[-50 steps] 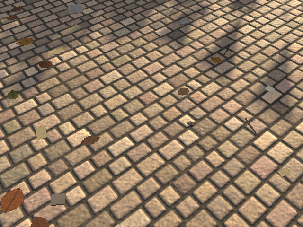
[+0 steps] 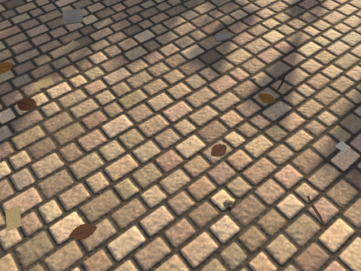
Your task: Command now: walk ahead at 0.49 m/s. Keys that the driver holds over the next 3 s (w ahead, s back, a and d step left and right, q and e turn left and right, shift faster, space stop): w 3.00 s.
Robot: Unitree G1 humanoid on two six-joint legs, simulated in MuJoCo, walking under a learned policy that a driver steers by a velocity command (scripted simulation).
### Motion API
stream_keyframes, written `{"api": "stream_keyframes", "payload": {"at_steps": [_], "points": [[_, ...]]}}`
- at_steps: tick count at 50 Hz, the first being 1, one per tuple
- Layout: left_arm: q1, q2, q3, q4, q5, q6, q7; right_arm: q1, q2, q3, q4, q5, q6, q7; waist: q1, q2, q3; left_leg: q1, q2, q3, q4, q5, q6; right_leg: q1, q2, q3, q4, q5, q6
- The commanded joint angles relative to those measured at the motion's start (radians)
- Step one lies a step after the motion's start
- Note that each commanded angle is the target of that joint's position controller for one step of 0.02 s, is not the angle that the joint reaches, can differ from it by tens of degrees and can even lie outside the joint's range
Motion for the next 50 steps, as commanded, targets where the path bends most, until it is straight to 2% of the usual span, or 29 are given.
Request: {"api": "stream_keyframes", "payload": {"at_steps": [1,2,3,4,5,7,9,11,15,20,22,23,24,25,26,27,28,29,30,31,32,33,35,37,39,42,47,50], "points": [[-0.047,0.148,0.035,-0.108,0.011,-0.014,-0.01,0.233,-0.151,-0.052,0.048,0.03,0.005,0.001,-0.085,0.04,-0.098,0.494,0.415,-0.673,-0.375,-0.346,0.206,-0.602,-0.087,0.07,0.452,0.13,-0.025],[-0.09,0.145,0.037,-0.114,0.015,-0.016,-0.014,0.191,-0.102,-0.041,0.048,0.025,-0.004,0.006,-0.061,-0.007,-0.029,0.372,0.376,-0.59,-0.416,-0.253,0.175,-0.566,-0.115,0.063,0.395,0.171,-0.025],[-0.092,0.128,0.038,-0.109,0.02,-0.007,-0.017,0.195,-0.076,-0.031,0.061,0.019,-0.015,0.005,-0.031,-0.019,-0.003,0.294,0.338,-0.504,-0.429,-0.137,0.144,-0.517,-0.139,0.065,0.351,0.184,-0.018],[-0.066,0.099,0.032,-0.104,0.027,0.006,-0.024,0.212,-0.055,-0.022,0.082,0.02,-0.024,0.001,-0.001,-0.006,-0.006,0.234,0.307,-0.436,-0.447,-0.074,0.121,-0.459,-0.155,0.061,0.306,0.19,-0.003],[-0.061,0.075,0.028,-0.099,0.028,0.016,-0.029,0.236,-0.053,-0.02,0.098,0.02,-0.034,-0.001,0.008,0.002,-0.007,0.21,0.291,-0.39,-0.457,-0.014,0.112,-0.437,-0.162,0.052,0.274,0.194,0.008],[-0.103,0.065,0.028,-0.114,0.029,0.028,-0.036,0.283,-0.08,-0.023,0.126,0.023,-0.049,-0.001,0.013,0.017,0.005,0.197,0.268,-0.319,-0.478,0.059,0.106,-0.47,-0.181,0.025,0.213,0.233,0.027],[-0.206,0.077,0.03,-0.149,0.028,0.034,-0.039,0.32,-0.098,-0.025,0.142,0.024,-0.05,0.0,-0.002,0.027,0.029,0.215,0.251,-0.276,-0.504,0.084,0.093,-0.55,-0.203,0.001,0.132,0.317,0.044],[-0.305,0.083,0.03,-0.179,0.023,0.035,-0.04,0.362,-0.097,-0.021,0.154,0.026,-0.048,0.0,-0.028,0.028,0.04,0.261,0.233,-0.244,-0.504,0.157,0.071,-0.61,-0.21,-0.02,0.03,0.399,0.058],[-0.451,0.068,0.021,-0.218,0.013,0.033,-0.044,0.445,-0.095,-0.013,0.178,0.026,-0.046,-0.005,-0.078,0.049,0.031,0.354,0.217,-0.198,-0.476,0.287,0.026,-0.611,-0.181,-0.059,-0.162,0.51,0.068],[-0.578,0.075,0.019,-0.26,0.012,0.025,-0.042,0.514,-0.104,-0.009,0.208,0.009,-0.038,-0.02,-0.113,0.065,0.038,0.537,0.266,-0.2,-0.403,0.432,0.047,-0.631,-0.141,-0.076,-0.296,0.448,0.045],[-0.571,0.086,0.024,-0.267,0.012,0.017,-0.04,0.499,-0.117,-0.012,0.215,0.004,-0.036,-0.027,-0.09,0.07,0.036,0.579,0.291,-0.196,-0.352,0.543,0.046,-0.586,-0.122,-0.079,-0.342,0.372,0.017],[-0.524,0.093,0.029,-0.255,0.012,0.012,-0.036,0.476,-0.124,-0.014,0.214,0.004,-0.036,-0.029,-0.06,0.077,0.016,0.574,0.291,-0.181,-0.297,0.671,0.034,-0.503,-0.097,-0.089,-0.371,0.329,-0.002],[-0.429,0.108,0.038,-0.224,0.014,0.006,-0.028,0.46,-0.134,-0.016,0.214,0.005,-0.034,-0.03,-0.019,0.083,-0.032,0.565,0.284,-0.169,-0.195,0.798,0.021,-0.378,-0.063,-0.098,-0.398,0.301,-0.022],[-0.26,0.129,0.052,-0.166,0.019,-0.003,-0.019,0.44,-0.137,-0.016,0.213,0.01,-0.032,-0.028,0.054,0.061,-0.116,0.515,0.252,-0.138,-0.018,0.812,0.002,-0.176,-0.04,-0.108,-0.464,0.342,-0.049],[-0.078,0.19,0.074,-0.118,0.042,-0.013,-0.006,0.424,-0.121,-0.009,0.189,0.02,-0.035,-0.025,0.122,0.023,-0.227,0.318,0.218,-0.116,0.225,0.563,-0.015,0.101,-0.174,0.032,-0.462,0.303,-0.097],[0.029,0.298,0.103,-0.106,0.063,-0.01,-0.003,0.523,-0.014,0.013,0.162,0.061,-0.036,-0.015,0.098,-0.199,-0.381,-0.05,0.049,-0.034,0.636,-0.057,-0.07,0.407,-0.492,0.511,-0.511,0.22,-0.236],[-0.014,0.254,0.098,-0.101,0.021,0.003,-0.017,0.505,-0.106,-0.016,0.18,0.034,-0.035,-0.017,0.086,-0.112,-0.376,-0.157,0.021,-0.163,0.753,-0.34,-0.053,0.356,-0.506,0.682,-0.622,0.222,-0.255],[-0.131,0.209,0.085,-0.11,0.003,0.005,-0.021,0.414,-0.113,-0.024,0.149,0.025,-0.034,-0.015,0.031,-0.078,-0.199,-0.211,0.084,-0.181,0.747,-0.246,-0.047,0.202,-0.461,0.507,-0.647,0.196,-0.219],[-0.203,0.147,0.072,-0.12,0.002,-0.003,-0.027,0.356,-0.094,-0.02,0.134,0.02,-0.038,-0.01,0.01,-0.037,-0.109,-0.19,0.119,-0.176,0.691,-0.174,-0.05,0.061,-0.418,0.395,-0.692,0.268,-0.189],[-0.231,0.114,0.062,-0.116,0.004,-0.01,-0.026,0.334,-0.077,-0.022,0.132,0.014,-0.031,-0.007,-0.021,-0.034,-0.062,-0.151,0.146,-0.171,0.635,-0.141,-0.054,-0.03,-0.367,0.307,-0.721,0.323,-0.151],[-0.231,0.081,0.051,-0.099,0.002,-0.015,-0.022,0.347,-0.06,-0.02,0.134,-0.002,-0.016,-0.001,-0.051,-0.052,-0.043,-0.102,0.162,-0.166,0.591,-0.124,-0.066,-0.101,-0.327,0.238,-0.742,0.379,-0.122],[-0.21,0.071,0.047,-0.085,0.004,-0.022,-0.02,0.361,-0.039,-0.018,0.14,-0.007,-0.003,0.007,-0.063,-0.059,-0.047,-0.071,0.162,-0.156,0.573,-0.113,-0.075,-0.127,-0.31,0.196,-0.753,0.428,-0.116],[-0.153,0.094,0.05,-0.054,0.0,-0.035,-0.018,0.336,-0.033,-0.02,0.127,-0.008,0.011,0.017,-0.075,-0.056,-0.041,-0.093,0.167,-0.135,0.542,-0.08,-0.089,-0.135,-0.292,0.146,-0.768,0.519,-0.12],[-0.116,0.115,0.053,-0.038,0.0,-0.038,-0.018,0.249,-0.04,-0.021,0.095,-0.007,0.019,0.02,-0.068,-0.056,-0.012,-0.162,0.182,-0.117,0.481,-0.009,-0.104,-0.13,-0.278,0.112,-0.795,0.529,-0.119],[-0.076,0.11,0.048,-0.026,0.0,-0.036,-0.018,0.149,-0.048,-0.021,0.061,-0.003,0.021,0.021,-0.047,-0.059,0.012,-0.216,0.189,-0.1,0.387,0.064,-0.116,-0.108,-0.264,0.089,-0.807,0.561,-0.113],[-0.027,0.109,0.041,-0.012,0.0,-0.035,-0.015,0.026,-0.036,-0.01,0.022,0.007,0.017,0.022,-0.017,-0.061,0.024,-0.203,0.173,-0.073,0.211,0.149,-0.124,-0.076,-0.25,0.056,-0.807,0.617,-0.099],[0.062,0.12,0.041,0.025,0.011,-0.029,-0.002,-0.11,-0.045,-0.006,-0.024,0.01,0.011,0.019,0.023,-0.068,0.041,-0.209,0.141,-0.053,0.052,0.144,-0.098,0.083,-0.295,0.055,-0.772,0.689,-0.108],[0.051,0.134,0.046,0.035,0.02,-0.024,0.009,-0.107,-0.059,-0.013,-0.035,0.01,-0.001,0.016,0.001,-0.066,0.037,-0.159,0.116,-0.047,-0.012,0.04,-0.059,0.16,-0.324,0.047,-0.695,0.837,-0.102]]}}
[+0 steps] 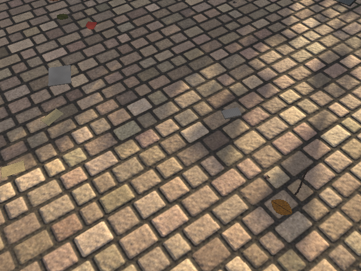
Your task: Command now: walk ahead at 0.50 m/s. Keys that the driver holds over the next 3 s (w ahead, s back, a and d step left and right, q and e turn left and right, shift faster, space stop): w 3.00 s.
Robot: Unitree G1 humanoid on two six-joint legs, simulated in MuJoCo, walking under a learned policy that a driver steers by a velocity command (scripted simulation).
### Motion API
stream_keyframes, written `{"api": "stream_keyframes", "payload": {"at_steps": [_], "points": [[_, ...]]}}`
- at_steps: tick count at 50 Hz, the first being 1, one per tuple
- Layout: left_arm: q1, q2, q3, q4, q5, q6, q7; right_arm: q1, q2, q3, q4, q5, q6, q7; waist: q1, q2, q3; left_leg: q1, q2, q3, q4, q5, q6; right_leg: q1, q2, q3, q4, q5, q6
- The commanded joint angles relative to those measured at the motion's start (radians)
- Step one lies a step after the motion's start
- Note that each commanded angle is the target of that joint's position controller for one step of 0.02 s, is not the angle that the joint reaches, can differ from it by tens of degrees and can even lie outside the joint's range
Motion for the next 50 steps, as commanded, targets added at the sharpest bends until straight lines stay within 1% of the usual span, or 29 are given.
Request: {"api": "stream_keyframes", "payload": {"at_steps": [1,2,3,4,5,6,7,8,10,11,13,16,21,26,28,29,30,31,32,33,34,35,36,37,39,40,43,46,50], "points": [[0.032,0.157,0.03,-0.011,0.007,-0.002,0.014,-0.007,-0.086,-0.024,-0.056,0.001,-0.026,-0.009,-0.065,-0.094,0.04,0.054,-0.044,0.019,-0.068,-0.101,0.044,0.014,-0.315,0.106,0.108,0.796,-0.112],[0.019,0.165,0.032,-0.011,0.006,0.001,0.013,0.096,-0.099,-0.034,-0.022,0.0,-0.032,-0.016,-0.107,-0.094,-0.013,0.186,-0.079,0.034,-0.101,-0.117,0.064,0.003,-0.301,0.091,0.228,0.909,-0.099],[0.003,0.162,0.03,-0.014,0.001,0.003,0.01,0.269,-0.122,-0.049,0.038,-0.008,-0.042,-0.026,-0.177,-0.063,-0.103,0.404,-0.09,0.034,-0.153,-0.076,0.091,-0.07,-0.259,0.055,0.42,0.887,-0.079],[-0.005,0.134,0.019,-0.047,-0.01,0.0,0.007,0.454,-0.201,-0.073,0.076,-0.033,-0.051,-0.038,-0.236,0.015,-0.228,0.676,0.109,-0.183,-0.161,-0.146,0.147,-0.282,-0.212,0.022,0.709,0.579,-0.058],[0.113,0.041,0.005,-0.057,-0.046,0.002,-0.004,0.498,-0.286,-0.094,0.082,-0.039,-0.044,-0.034,-0.181,0.235,-0.335,0.91,0.384,-0.677,-0.277,-0.201,0.293,-0.641,-0.013,-0.02,1.082,-0.173,-0.014],[0.04,0.139,0.032,-0.052,-0.017,0.006,-0.001,0.421,-0.237,-0.088,0.074,0.003,-0.031,-0.025,-0.168,0.078,-0.271,0.827,0.339,-0.71,-0.339,-0.252,0.271,-0.731,-0.053,0.121,1.153,-0.185,-0.032],[-0.051,0.138,0.036,-0.083,-0.013,0.003,-0.005,0.312,-0.182,-0.071,0.057,0.012,-0.031,-0.022,-0.129,0.045,-0.129,0.687,0.306,-0.546,-0.358,-0.232,0.237,-0.762,-0.101,0.123,1.129,-0.087,-0.036],[-0.097,0.121,0.034,-0.092,-0.011,-0.001,-0.008,0.262,-0.128,-0.058,0.053,0.009,-0.04,-0.017,-0.106,-0.002,-0.063,0.568,0.262,-0.446,-0.395,-0.126,0.208,-0.729,-0.133,0.12,1.075,-0.022,-0.033],[-0.088,0.087,0.033,-0.086,0.012,0.023,-0.017,0.253,-0.067,-0.039,0.077,0.01,-0.052,-0.024,-0.05,0.018,-0.027,0.438,0.181,-0.302,-0.435,-0.017,0.151,-0.636,-0.169,0.113,0.986,0.019,-0.015],[-0.079,0.071,0.032,-0.082,0.015,0.035,-0.023,0.28,-0.065,-0.036,0.091,0.01,-0.059,-0.027,-0.041,0.027,-0.031,0.42,0.171,-0.271,-0.443,0.031,0.148,-0.612,-0.167,0.104,0.967,0.026,-0.006],[-0.112,0.067,0.034,-0.096,0.018,0.05,-0.031,0.332,-0.091,-0.039,0.115,0.014,-0.07,-0.03,-0.031,0.022,-0.017,0.411,0.156,-0.225,-0.463,0.09,0.151,-0.639,-0.173,0.085,0.928,0.055,0.01],[-0.249,0.079,0.034,-0.143,0.015,0.061,-0.036,0.387,-0.109,-0.039,0.132,0.013,-0.07,-0.031,-0.051,0.023,0.027,0.428,0.139,-0.188,-0.504,0.082,0.147,-0.741,-0.196,0.062,0.825,0.159,0.034],[-0.439,0.069,0.022,-0.205,0.0,0.057,-0.038,0.476,-0.103,-0.03,0.154,0.012,-0.067,-0.033,-0.098,0.031,0.052,0.496,0.117,-0.134,-0.505,0.181,0.125,-0.76,-0.177,0.022,0.582,0.288,0.047],[-0.556,0.078,0.018,-0.25,-0.002,0.047,-0.035,0.55,-0.107,-0.029,0.185,0.0,-0.061,-0.044,-0.131,0.042,0.071,0.645,0.155,-0.124,-0.454,0.287,0.138,-0.769,-0.146,0.001,0.447,0.262,0.017],[-0.559,0.088,0.021,-0.261,-0.002,0.039,-0.034,0.543,-0.118,-0.034,0.192,-0.005,-0.058,-0.05,-0.118,0.044,0.071,0.691,0.176,-0.12,-0.409,0.379,0.134,-0.74,-0.131,-0.004,0.407,0.197,-0.009],[-0.528,0.092,0.025,-0.255,-0.003,0.034,-0.031,0.524,-0.124,-0.035,0.191,-0.006,-0.057,-0.052,-0.097,0.047,0.058,0.692,0.176,-0.105,-0.363,0.485,0.124,-0.677,-0.111,-0.014,0.381,0.16,-0.027],[-0.461,0.102,0.032,-0.235,-0.002,0.029,-0.025,0.506,-0.134,-0.038,0.19,-0.006,-0.056,-0.053,-0.066,0.054,0.024,0.685,0.171,-0.091,-0.282,0.624,0.11,-0.574,-0.078,-0.029,0.359,0.125,-0.045],[-0.326,0.115,0.043,-0.19,0.0,0.021,-0.018,0.489,-0.141,-0.04,0.19,-0.003,-0.053,-0.052,-0.008,0.041,-0.042,0.663,0.146,-0.068,-0.131,0.701,0.095,-0.416,-0.044,-0.046,0.303,0.143,-0.067],[-0.148,0.155,0.061,-0.132,0.015,0.01,-0.007,0.475,-0.131,-0.036,0.18,0.004,-0.053,-0.049,0.059,0.012,-0.14,0.532,0.107,-0.039,0.076,0.58,0.074,-0.166,-0.086,0.005,0.28,0.17,-0.101],[0.013,0.257,0.088,-0.11,0.041,0.004,0.003,0.499,-0.069,-0.019,0.139,0.029,-0.055,-0.042,0.086,-0.13,-0.282,0.255,0.019,0.015,0.421,0.163,0.039,0.122,-0.362,0.345,0.252,0.07,-0.18],[0.005,0.285,0.098,-0.105,0.017,0.021,-0.008,0.568,-0.063,-0.028,0.146,0.044,-0.055,-0.034,0.044,-0.269,-0.366,0.013,-0.145,-0.034,0.702,-0.468,0.022,0.227,-0.523,0.762,0.098,0.049,-0.292],[-0.12,0.237,0.087,-0.125,-0.009,0.03,-0.014,0.479,-0.122,-0.044,0.134,0.018,-0.048,-0.037,0.002,-0.113,-0.215,-0.073,-0.061,-0.121,0.74,-0.39,0.037,0.097,-0.47,0.638,0.082,-0.016,-0.254],[-0.208,0.17,0.068,-0.141,-0.014,0.025,-0.018,0.396,-0.107,-0.043,0.11,0.011,-0.053,-0.032,-0.017,-0.064,-0.099,-0.078,-0.025,-0.12,0.697,-0.305,0.037,-0.052,-0.432,0.507,0.049,0.012,-0.227],[-0.245,0.123,0.054,-0.138,-0.009,0.018,-0.019,0.373,-0.083,-0.041,0.107,0.011,-0.052,-0.029,-0.052,-0.039,-0.033,-0.035,0.01,-0.116,0.626,-0.254,0.034,-0.166,-0.382,0.408,0.01,0.084,-0.185],[-0.228,0.078,0.038,-0.108,-0.01,0.004,-0.011,0.397,-0.049,-0.038,0.115,-0.015,-0.026,-0.019,-0.098,-0.069,-0.01,0.054,0.036,-0.109,0.542,-0.221,0.014,-0.272,-0.313,0.283,-0.021,0.19,-0.138],[-0.194,0.084,0.037,-0.093,-0.009,-0.004,-0.009,0.4,-0.043,-0.039,0.114,-0.018,-0.016,-0.014,-0.103,-0.073,-0.014,0.066,0.033,-0.097,0.529,-0.212,0.006,-0.281,-0.304,0.26,-0.024,0.252,-0.14],[-0.132,0.127,0.043,-0.07,-0.012,-0.015,-0.007,0.307,-0.05,-0.041,0.077,-0.018,0.002,-0.005,-0.105,-0.071,0.011,-0.015,0.051,-0.072,0.451,-0.138,-0.019,-0.272,-0.288,0.203,-0.059,0.302,-0.149],[-0.076,0.123,0.036,-0.059,-0.012,-0.012,-0.007,0.164,-0.061,-0.04,0.028,-0.01,0.005,-0.002,-0.075,-0.073,0.043,-0.098,0.064,-0.05,0.313,-0.039,-0.042,-0.231,-0.271,0.171,-0.081,0.338,-0.142],[-0.006,0.124,0.031,-0.041,-0.012,-0.012,-0.005,0.028,-0.046,-0.026,-0.017,0.0,0.001,0.0,-0.037,-0.083,0.051,-0.079,0.037,-0.015,0.118,0.052,-0.045,-0.166,-0.259,0.128,-0.073,0.429,-0.126]]}}
Over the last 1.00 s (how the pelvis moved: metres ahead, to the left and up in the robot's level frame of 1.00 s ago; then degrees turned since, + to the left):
0.54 -0.04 0.02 1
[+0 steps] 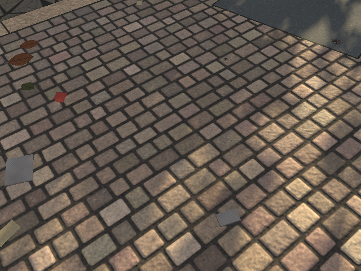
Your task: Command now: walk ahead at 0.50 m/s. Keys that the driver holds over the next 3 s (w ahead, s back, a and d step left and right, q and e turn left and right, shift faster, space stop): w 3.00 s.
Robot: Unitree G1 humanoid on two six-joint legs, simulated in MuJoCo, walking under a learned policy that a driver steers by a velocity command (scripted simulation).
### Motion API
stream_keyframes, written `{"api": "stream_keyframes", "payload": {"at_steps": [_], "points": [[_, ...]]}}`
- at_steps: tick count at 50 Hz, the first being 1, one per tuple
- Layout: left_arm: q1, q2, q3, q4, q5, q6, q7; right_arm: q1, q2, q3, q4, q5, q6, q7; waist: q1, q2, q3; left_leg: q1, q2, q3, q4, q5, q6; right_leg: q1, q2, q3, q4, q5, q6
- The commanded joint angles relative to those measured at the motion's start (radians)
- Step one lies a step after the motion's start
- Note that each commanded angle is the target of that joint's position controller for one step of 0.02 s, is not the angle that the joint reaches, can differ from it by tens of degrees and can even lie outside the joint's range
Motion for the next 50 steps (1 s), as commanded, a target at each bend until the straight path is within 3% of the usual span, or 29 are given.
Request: {"api": "stream_keyframes", "payload": {"at_steps": [1,4,7,9,10,11,12,13,14,15,17,20,23,28,33,36,37,38,39,40,41,42,43,44,46,48,50], "points": [[0.055,0.123,0.016,-0.027,0.0,-0.014,0.006,-0.109,-0.027,0.005,-0.077,0.007,-0.01,0.001,0.006,-0.097,0.069,-0.01,-0.03,0.045,-0.116,0.066,0.0,-0.025,-0.269,0.141,-0.085,0.346,-0.1],[0.095,0.128,0.016,-0.008,0.009,-0.009,0.014,-0.175,-0.037,0.006,-0.105,0.007,-0.016,0.0,0.023,-0.103,0.082,-0.022,-0.047,0.053,-0.186,0.034,0.022,0.073,-0.299,0.14,-0.05,0.411,-0.108],[0.077,0.145,0.022,-0.001,0.017,-0.004,0.023,-0.162,-0.052,-0.001,-0.115,0.007,-0.029,-0.004,-0.004,-0.108,0.075,0.047,-0.076,0.063,-0.25,-0.065,0.063,0.133,-0.325,0.126,0.031,0.579,-0.096],[0.042,0.161,0.027,-0.002,0.016,-0.001,0.023,0.006,-0.075,-0.017,-0.063,0.005,-0.041,-0.016,-0.08,-0.11,-0.01,0.277,-0.141,0.093,-0.312,-0.108,0.102,0.115,-0.305,0.094,0.23,0.821,-0.069],[0.026,0.155,0.024,-0.008,0.01,0.002,0.021,0.182,-0.102,-0.033,-0.002,-0.006,-0.051,-0.025,-0.151,-0.077,-0.103,0.507,-0.138,0.081,-0.359,-0.064,0.131,0.024,-0.262,0.057,0.428,0.767,-0.047],[0.035,0.108,0.009,-0.045,-0.013,-0.001,0.013,0.357,-0.191,-0.058,0.03,-0.033,-0.059,-0.037,-0.195,0.032,-0.235,0.805,0.091,-0.189,-0.374,-0.149,0.202,-0.239,-0.195,0.013,0.743,0.434,-0.015],[0.131,0.052,0.004,-0.05,-0.034,0.001,0.006,0.386,-0.26,-0.075,0.037,-0.029,-0.051,-0.029,-0.149,0.212,-0.331,0.975,0.328,-0.646,-0.5,-0.157,0.327,-0.534,-0.01,0.018,1.067,-0.332,0.013],[0.04,0.136,0.028,-0.053,-0.007,0.007,0.009,0.29,-0.213,-0.065,0.025,0.006,-0.04,-0.022,-0.124,0.052,-0.236,0.874,0.27,-0.615,-0.535,-0.23,0.291,-0.614,-0.071,0.149,1.127,-0.278,-0.006],[-0.037,0.127,0.028,-0.08,-0.003,0.003,0.004,0.186,-0.153,-0.047,0.008,0.014,-0.041,-0.02,-0.09,0.02,-0.1,0.723,0.238,-0.466,-0.564,-0.21,0.259,-0.634,-0.113,0.145,1.094,-0.181,-0.008],[-0.072,0.109,0.026,-0.085,0.0,0.001,0.0,0.137,-0.101,-0.033,0.003,0.011,-0.048,-0.016,-0.064,-0.011,-0.042,0.615,0.19,-0.37,-0.602,-0.136,0.226,-0.601,-0.146,0.14,1.036,-0.119,-0.007],[-0.05,0.079,0.025,-0.077,0.023,0.025,-0.009,0.135,-0.045,-0.013,0.027,0.016,-0.059,-0.024,-0.013,0.018,-0.011,0.497,0.118,-0.237,-0.642,-0.033,0.178,-0.513,-0.178,0.131,0.956,-0.08,0.014],[-0.084,0.066,0.026,-0.092,0.029,0.05,-0.022,0.216,-0.076,-0.015,0.062,0.019,-0.077,-0.03,0.002,0.016,0.001,0.477,0.096,-0.169,-0.67,0.071,0.185,-0.529,-0.184,0.103,0.9,-0.041,0.041],[-0.22,0.079,0.026,-0.14,0.025,0.061,-0.027,0.271,-0.092,-0.015,0.076,0.018,-0.078,-0.03,-0.02,0.014,0.043,0.501,0.082,-0.136,-0.711,0.064,0.184,-0.635,-0.208,0.082,0.798,0.06,0.067],[-0.402,0.069,0.013,-0.202,0.012,0.056,-0.03,0.356,-0.087,-0.006,0.095,0.017,-0.075,-0.031,-0.065,0.02,0.065,0.574,0.06,-0.079,-0.709,0.177,0.166,-0.654,-0.188,0.042,0.559,0.184,0.08],[-0.515,0.078,0.008,-0.248,0.01,0.046,-0.027,0.426,-0.093,-0.006,0.125,0.006,-0.07,-0.042,-0.096,0.031,0.083,0.72,0.097,-0.063,-0.658,0.299,0.176,-0.656,-0.155,0.019,0.421,0.16,0.046],[-0.476,0.094,0.015,-0.25,0.009,0.032,-0.022,0.395,-0.111,-0.012,0.129,0.0,-0.066,-0.05,-0.057,0.038,0.065,0.764,0.117,-0.042,-0.559,0.52,0.158,-0.551,-0.116,0.003,0.356,0.058,0.0],[-0.402,0.106,0.023,-0.228,0.009,0.027,-0.015,0.379,-0.122,-0.015,0.128,-0.001,-0.065,-0.051,-0.024,0.046,0.026,0.758,0.111,-0.029,-0.471,0.657,0.145,-0.445,-0.083,-0.011,0.335,0.025,-0.019],[-0.256,0.12,0.035,-0.179,0.013,0.018,-0.008,0.359,-0.127,-0.016,0.127,0.003,-0.061,-0.049,0.04,0.026,-0.045,0.731,0.082,-0.002,-0.307,0.713,0.128,-0.275,-0.049,-0.03,0.271,0.055,-0.042],[-0.076,0.166,0.054,-0.124,0.032,0.008,0.003,0.349,-0.112,-0.01,0.113,0.011,-0.061,-0.046,0.103,-0.007,-0.149,0.575,0.042,0.023,-0.086,0.547,0.108,-0.013,-0.121,0.05,0.262,0.065,-0.079],[0.066,0.283,0.084,-0.11,0.057,0.005,0.01,0.426,-0.023,0.01,0.076,0.052,-0.062,-0.033,0.1,-0.203,-0.309,0.229,-0.091,0.089,0.309,0.056,0.057,0.319,-0.431,0.482,0.225,-0.035,-0.197],[0.028,0.276,0.084,-0.109,0.025,0.023,-0.001,0.427,-0.072,-0.008,0.085,0.038,-0.062,-0.032,0.079,-0.21,-0.345,0.069,-0.19,-0.018,0.498,-0.459,0.063,0.319,-0.517,0.777,0.077,-0.054,-0.248],[-0.1,0.235,0.073,-0.126,0.002,0.028,-0.005,0.334,-0.1,-0.02,0.063,0.021,-0.056,-0.033,0.029,-0.119,-0.172,-0.004,-0.112,-0.072,0.529,-0.372,0.074,0.17,-0.47,0.619,0.064,-0.128,-0.212],[-0.18,0.164,0.053,-0.141,0.0,0.023,-0.009,0.272,-0.086,-0.016,0.045,0.016,-0.061,-0.027,0.008,-0.072,-0.071,0.004,-0.075,-0.069,0.474,-0.289,0.074,0.022,-0.43,0.501,0.021,-0.098,-0.182],[-0.211,0.123,0.041,-0.137,0.002,0.017,-0.009,0.255,-0.065,-0.016,0.045,0.013,-0.057,-0.024,-0.024,-0.067,-0.014,0.045,-0.043,-0.064,0.407,-0.244,0.072,-0.079,-0.378,0.405,-0.015,-0.043,-0.141],[-0.195,0.084,0.025,-0.11,0.0,0.003,-0.002,0.288,-0.033,-0.012,0.056,-0.01,-0.031,-0.013,-0.068,-0.097,0.005,0.134,-0.02,-0.054,0.331,-0.209,0.051,-0.18,-0.314,0.288,-0.048,0.057,-0.101],[-0.136,0.109,0.028,-0.085,-0.001,-0.011,0.001,0.268,-0.029,-0.013,0.046,-0.013,-0.015,-0.005,-0.076,-0.09,0.005,0.118,-0.016,-0.033,0.301,-0.178,0.034,-0.181,-0.299,0.242,-0.061,0.158,-0.111],[-0.099,0.133,0.032,-0.074,-0.002,-0.015,0.001,0.185,-0.038,-0.014,0.015,-0.012,-0.006,-0.001,-0.07,-0.086,0.029,0.045,0.001,-0.018,0.24,-0.115,0.015,-0.165,-0.291,0.213,-0.088,0.174,-0.117]]}}
Over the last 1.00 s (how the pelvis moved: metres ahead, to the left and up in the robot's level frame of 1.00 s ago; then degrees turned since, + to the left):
0.52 -0.02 0.01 0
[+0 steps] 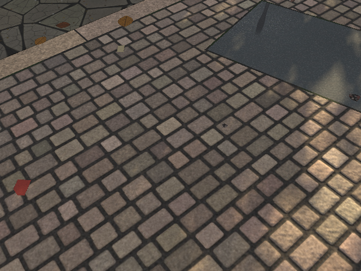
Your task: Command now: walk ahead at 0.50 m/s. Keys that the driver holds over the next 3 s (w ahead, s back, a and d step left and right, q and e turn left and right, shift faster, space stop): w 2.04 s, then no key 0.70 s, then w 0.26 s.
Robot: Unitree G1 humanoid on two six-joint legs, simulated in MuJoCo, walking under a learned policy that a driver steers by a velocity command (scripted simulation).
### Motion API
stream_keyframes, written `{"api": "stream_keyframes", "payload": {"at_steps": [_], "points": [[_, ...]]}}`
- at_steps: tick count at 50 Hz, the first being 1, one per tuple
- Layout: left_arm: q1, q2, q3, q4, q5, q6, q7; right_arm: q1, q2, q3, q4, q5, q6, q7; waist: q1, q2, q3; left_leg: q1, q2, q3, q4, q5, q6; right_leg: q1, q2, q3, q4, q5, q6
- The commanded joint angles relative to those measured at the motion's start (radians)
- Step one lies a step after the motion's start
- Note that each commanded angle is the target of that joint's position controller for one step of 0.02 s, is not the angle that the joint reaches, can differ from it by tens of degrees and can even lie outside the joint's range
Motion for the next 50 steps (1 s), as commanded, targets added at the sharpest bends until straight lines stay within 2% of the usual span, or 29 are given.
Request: {"api": "stream_keyframes", "payload": {"at_steps": [1,3,7,10,12,14,15,16,17,18,19,20,21,22,23,24,26,29,34,39,42,43,44,45,46,47,48,49,50], "points": [[0.046,0.102,0.011,-0.027,-0.003,-0.022,0.003,0.016,-0.031,-0.005,-0.04,-0.002,0.016,0.008,-0.025,-0.082,0.035,-0.1,0.039,0.011,-0.064,0.098,-0.028,0.0,-0.266,0.219,-0.221,0.149,-0.109],[0.085,0.096,0.006,-0.019,-0.003,-0.02,0.002,-0.072,-0.035,-0.003,-0.07,0.003,0.016,0.01,-0.004,-0.082,0.05,-0.144,0.043,0.025,-0.162,0.159,-0.042,0.036,-0.255,0.197,-0.228,0.193,-0.104],[0.153,0.099,0.002,-0.001,-0.002,-0.02,0.005,-0.205,-0.018,0.011,-0.114,0.013,0.011,0.011,0.033,-0.091,0.057,-0.124,0.012,0.062,-0.356,0.243,-0.043,0.106,-0.244,0.154,-0.215,0.295,-0.09],[0.202,0.101,0.0,0.019,0.005,-0.017,0.012,-0.277,-0.025,0.015,-0.142,0.013,0.006,0.009,0.056,-0.097,0.068,-0.13,-0.01,0.078,-0.439,0.233,-0.023,0.202,-0.268,0.146,-0.186,0.366,-0.096],[0.209,0.11,0.003,0.029,0.011,-0.013,0.019,-0.299,-0.036,0.012,-0.158,0.013,-0.001,0.008,0.052,-0.1,0.074,-0.125,-0.021,0.077,-0.479,0.183,0.0,0.263,-0.294,0.147,-0.151,0.435,-0.097],[0.182,0.123,0.007,0.03,0.015,-0.01,0.024,-0.26,-0.047,0.007,-0.155,0.014,-0.011,0.004,0.02,-0.106,0.056,-0.038,-0.052,0.09,-0.524,0.109,0.033,0.287,-0.303,0.128,-0.075,0.606,-0.081],[0.165,0.133,0.01,0.029,0.016,-0.009,0.025,-0.192,-0.059,-0.001,-0.135,0.013,-0.016,-0.002,-0.012,-0.114,0.02,0.063,-0.084,0.104,-0.544,0.072,0.052,0.283,-0.298,0.115,0.008,0.744,-0.068],[0.146,0.138,0.011,0.028,0.013,-0.005,0.023,-0.054,-0.073,-0.012,-0.089,0.01,-0.024,-0.01,-0.072,-0.098,-0.049,0.225,-0.119,0.122,-0.603,0.094,0.074,0.26,-0.272,0.091,0.166,0.811,-0.051],[0.137,0.125,0.005,0.016,0.006,-0.005,0.021,0.126,-0.115,-0.03,-0.032,-0.007,-0.034,-0.02,-0.137,-0.064,-0.151,0.484,-0.064,0.061,-0.619,0.118,0.11,0.118,-0.231,0.063,0.382,0.668,-0.031],[0.182,0.052,-0.014,-0.023,-0.028,-0.006,0.011,0.271,-0.22,-0.057,-0.014,-0.031,-0.039,-0.03,-0.148,0.103,-0.294,0.781,0.219,-0.318,-0.657,0.005,0.199,-0.19,-0.119,0.001,0.742,0.226,0.012],[0.226,0.072,0.0,-0.016,-0.028,-0.006,0.006,0.244,-0.241,-0.064,-0.012,-0.003,-0.022,-0.017,-0.112,0.196,-0.358,0.842,0.347,-0.68,-0.8,0.012,0.281,-0.392,0.016,0.087,0.978,-0.356,0.017],[0.14,0.115,0.014,-0.03,-0.008,0.001,0.008,0.12,-0.197,-0.053,-0.031,0.021,-0.014,-0.012,-0.067,0.065,-0.207,0.711,0.301,-0.541,-0.808,-0.053,0.25,-0.468,-0.065,0.161,1.02,-0.28,0.004],[0.068,0.098,0.01,-0.049,-0.001,-0.005,0.002,0.041,-0.125,-0.033,-0.046,0.025,-0.019,-0.009,-0.051,0.008,-0.091,0.563,0.262,-0.415,-0.845,-0.032,0.224,-0.474,-0.102,0.158,0.977,-0.2,0.004],[0.047,0.074,0.008,-0.05,0.0,-0.003,-0.001,0.004,-0.08,-0.019,-0.043,0.021,-0.025,-0.009,-0.018,-0.01,-0.029,0.456,0.209,-0.318,-0.886,0.015,0.181,-0.437,-0.138,0.153,0.904,-0.15,0.006],[0.05,0.066,0.009,-0.052,0.017,0.009,-0.005,0.004,-0.052,-0.009,-0.028,0.024,-0.032,-0.014,0.009,0.013,-0.004,0.388,0.169,-0.25,-0.907,0.078,0.152,-0.393,-0.158,0.152,0.848,-0.127,0.016],[0.073,0.047,0.006,-0.042,0.025,0.023,-0.012,0.016,-0.039,-0.003,-0.016,0.023,-0.039,-0.017,0.026,0.022,-0.006,0.356,0.143,-0.199,-0.919,0.121,0.139,-0.353,-0.164,0.146,0.822,-0.113,0.027],[0.059,0.041,0.007,-0.049,0.028,0.04,-0.02,0.074,-0.063,-0.006,0.008,0.025,-0.054,-0.019,0.035,0.02,-0.009,0.353,0.128,-0.152,-0.932,0.222,0.147,-0.362,-0.165,0.124,0.793,-0.085,0.044],[-0.068,0.054,0.007,-0.096,0.025,0.052,-0.026,0.127,-0.089,-0.008,0.024,0.026,-0.058,-0.02,0.021,0.015,0.029,0.379,0.115,-0.111,-0.973,0.234,0.153,-0.469,-0.19,0.102,0.696,0.011,0.073],[-0.259,0.044,-0.005,-0.162,0.012,0.048,-0.029,0.21,-0.083,0.0,0.044,0.026,-0.055,-0.02,-0.026,0.021,0.055,0.452,0.087,-0.049,-0.975,0.351,0.135,-0.501,-0.174,0.059,0.445,0.147,0.091],[-0.375,0.051,-0.012,-0.209,0.01,0.039,-0.026,0.285,-0.09,0.001,0.075,0.016,-0.05,-0.031,-0.059,0.034,0.07,0.6,0.124,-0.033,-0.927,0.475,0.139,-0.499,-0.138,0.034,0.296,0.138,0.058],[-0.344,0.069,-0.004,-0.214,0.009,0.026,-0.022,0.259,-0.108,-0.005,0.08,0.009,-0.046,-0.04,-0.024,0.041,0.055,0.655,0.148,-0.016,-0.834,0.683,0.122,-0.41,-0.103,0.022,0.233,0.036,0.013],[-0.277,0.081,0.003,-0.195,0.01,0.021,-0.015,0.242,-0.118,-0.007,0.079,0.007,-0.044,-0.041,0.008,0.049,0.02,0.653,0.144,-0.004,-0.752,0.821,0.109,-0.312,-0.07,0.009,0.214,-0.002,-0.006],[-0.143,0.095,0.014,-0.15,0.013,0.013,-0.008,0.225,-0.124,-0.009,0.078,0.01,-0.04,-0.04,0.066,0.035,-0.047,0.634,0.12,0.019,-0.598,0.892,0.094,-0.156,-0.036,-0.009,0.158,0.013,-0.028],[0.036,0.134,0.032,-0.093,0.029,0.002,0.002,0.214,-0.111,-0.003,0.068,0.017,-0.039,-0.037,0.132,0.002,-0.148,0.501,0.078,0.048,-0.384,0.761,0.074,0.097,-0.082,0.043,0.137,0.042,-0.062],[0.184,0.238,0.058,-0.074,0.054,-0.003,0.013,0.257,-0.04,0.016,0.028,0.05,-0.041,-0.027,0.146,-0.161,-0.29,0.196,-0.027,0.108,-0.028,0.336,0.032,0.396,-0.36,0.41,0.103,-0.068,-0.149],[0.164,0.263,0.067,-0.07,0.028,0.014,0.0,0.308,-0.053,0.003,0.034,0.053,-0.041,-0.022,0.108,-0.269,-0.363,-0.015,-0.171,0.03,0.223,-0.28,0.025,0.473,-0.501,0.79,-0.041,-0.06,-0.237],[0.04,0.221,0.057,-0.09,0.002,0.022,-0.005,0.225,-0.101,-0.011,0.022,0.032,-0.035,-0.025,0.064,-0.132,-0.217,-0.093,-0.091,-0.053,0.267,-0.206,0.039,0.346,-0.454,0.661,-0.05,-0.122,-0.206],[-0.041,0.148,0.037,-0.105,-0.002,0.017,-0.008,0.152,-0.083,-0.007,0.003,0.025,-0.04,-0.02,0.048,-0.074,-0.098,-0.102,-0.053,-0.049,0.226,-0.126,0.039,0.196,-0.416,0.532,-0.086,-0.102,-0.18],[-0.078,0.102,0.023,-0.102,0.002,0.011,-0.008,0.13,-0.06,-0.005,0.001,0.024,-0.038,-0.016,0.015,-0.055,-0.033,-0.066,-0.017,-0.043,0.153,-0.075,0.038,0.089,-0.364,0.435,-0.127,-0.056,-0.138]]}}
Over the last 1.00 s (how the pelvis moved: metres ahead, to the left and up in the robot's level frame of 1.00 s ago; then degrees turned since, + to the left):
0.54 0.00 0.00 0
